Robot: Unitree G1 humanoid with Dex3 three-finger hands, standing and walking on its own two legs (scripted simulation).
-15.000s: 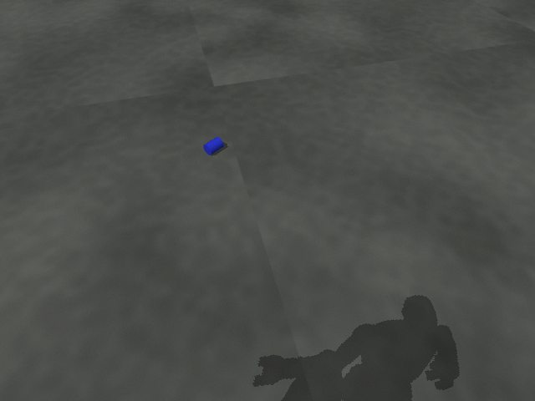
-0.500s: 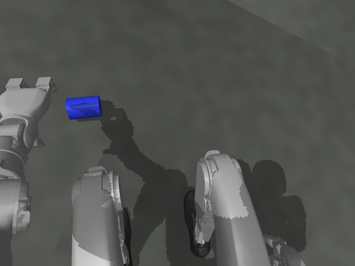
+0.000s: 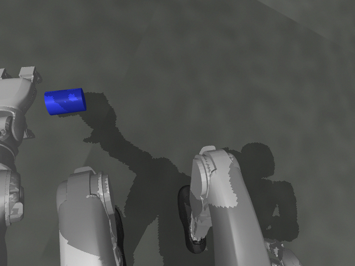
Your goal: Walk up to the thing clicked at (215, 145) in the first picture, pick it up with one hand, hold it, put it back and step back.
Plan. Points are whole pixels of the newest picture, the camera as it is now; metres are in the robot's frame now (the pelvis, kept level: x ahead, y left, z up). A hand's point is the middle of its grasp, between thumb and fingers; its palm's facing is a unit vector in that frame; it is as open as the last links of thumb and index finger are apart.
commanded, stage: rise first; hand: left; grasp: from above
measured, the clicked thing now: (66, 101) +0.52 +0.23 -0.32
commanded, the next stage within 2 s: approach in 1.86 s
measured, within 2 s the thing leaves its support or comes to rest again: neither
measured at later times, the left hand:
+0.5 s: hand (28, 108) +0.47 +0.28 -0.19, palm faces -0.46 -0.05 -0.89, open 14.0 cm
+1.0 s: hand (33, 101) +0.48 +0.27 -0.20, palm faces -0.45 -0.05 -0.89, open 14.0 cm
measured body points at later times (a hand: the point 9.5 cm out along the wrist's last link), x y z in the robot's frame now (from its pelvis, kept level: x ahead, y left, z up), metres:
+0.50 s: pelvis -0.01 +0.00 -0.02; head +0.24 +0.06 +0.35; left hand +0.49 +0.28 -0.14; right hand +0.03 -0.28 -0.12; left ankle +0.07 +0.12 -0.32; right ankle +0.10 -0.13 -0.32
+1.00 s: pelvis +0.00 +0.00 -0.02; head +0.25 +0.07 +0.34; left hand +0.50 +0.27 -0.15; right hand +0.02 -0.27 -0.11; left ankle +0.07 +0.12 -0.32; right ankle +0.10 -0.13 -0.32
